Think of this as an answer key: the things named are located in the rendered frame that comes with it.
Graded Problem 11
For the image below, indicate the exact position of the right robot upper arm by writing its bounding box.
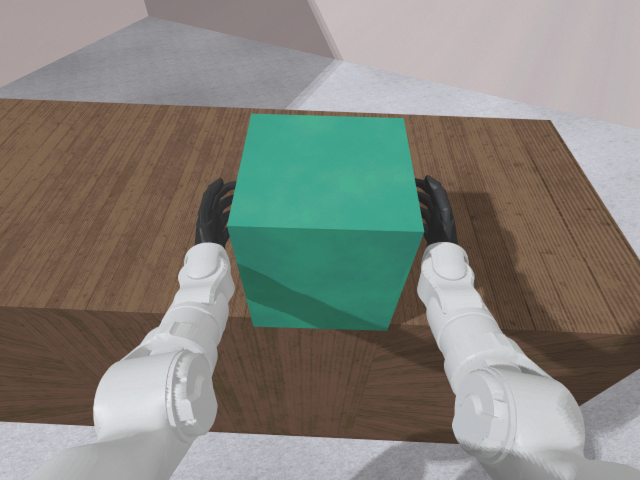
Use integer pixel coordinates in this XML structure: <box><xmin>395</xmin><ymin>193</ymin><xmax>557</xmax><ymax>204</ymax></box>
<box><xmin>452</xmin><ymin>367</ymin><xmax>640</xmax><ymax>480</ymax></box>

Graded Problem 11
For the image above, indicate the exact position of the right robot forearm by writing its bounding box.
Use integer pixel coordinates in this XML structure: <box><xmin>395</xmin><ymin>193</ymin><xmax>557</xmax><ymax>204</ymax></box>
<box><xmin>417</xmin><ymin>242</ymin><xmax>585</xmax><ymax>444</ymax></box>

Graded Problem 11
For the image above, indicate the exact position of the left robot hand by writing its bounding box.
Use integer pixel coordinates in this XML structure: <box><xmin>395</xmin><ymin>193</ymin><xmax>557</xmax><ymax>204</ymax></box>
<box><xmin>194</xmin><ymin>178</ymin><xmax>237</xmax><ymax>249</ymax></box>

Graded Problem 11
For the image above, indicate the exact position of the pedestal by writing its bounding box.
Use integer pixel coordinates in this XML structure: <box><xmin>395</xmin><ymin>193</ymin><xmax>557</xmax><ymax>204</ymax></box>
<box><xmin>0</xmin><ymin>98</ymin><xmax>640</xmax><ymax>444</ymax></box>

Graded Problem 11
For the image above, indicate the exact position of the left robot upper arm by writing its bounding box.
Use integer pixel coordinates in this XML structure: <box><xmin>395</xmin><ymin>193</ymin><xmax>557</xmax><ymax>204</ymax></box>
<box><xmin>26</xmin><ymin>350</ymin><xmax>218</xmax><ymax>480</ymax></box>

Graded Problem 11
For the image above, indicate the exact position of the carton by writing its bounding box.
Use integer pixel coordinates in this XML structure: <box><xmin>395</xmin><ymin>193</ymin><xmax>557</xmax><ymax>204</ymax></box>
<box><xmin>227</xmin><ymin>114</ymin><xmax>424</xmax><ymax>331</ymax></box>

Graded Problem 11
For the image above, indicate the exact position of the left robot forearm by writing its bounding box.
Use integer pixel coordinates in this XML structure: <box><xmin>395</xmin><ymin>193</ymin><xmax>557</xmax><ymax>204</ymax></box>
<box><xmin>93</xmin><ymin>243</ymin><xmax>235</xmax><ymax>436</ymax></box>

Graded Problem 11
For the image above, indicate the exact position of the right robot hand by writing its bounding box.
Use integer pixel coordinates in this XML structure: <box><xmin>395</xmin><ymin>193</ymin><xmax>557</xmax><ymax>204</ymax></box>
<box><xmin>415</xmin><ymin>175</ymin><xmax>458</xmax><ymax>247</ymax></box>

